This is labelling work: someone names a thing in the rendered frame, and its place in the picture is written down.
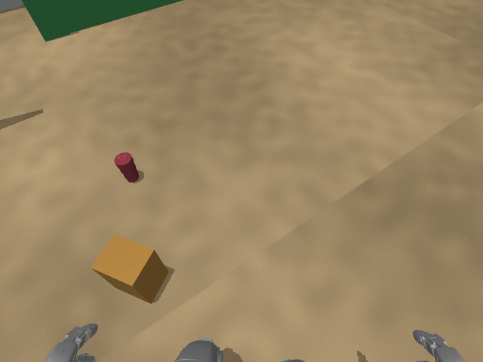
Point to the right robot hand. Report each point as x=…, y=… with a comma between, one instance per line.
x=437, y=347

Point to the left robot hand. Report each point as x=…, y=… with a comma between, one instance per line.
x=66, y=351

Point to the sofa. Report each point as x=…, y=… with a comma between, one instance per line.
x=57, y=18

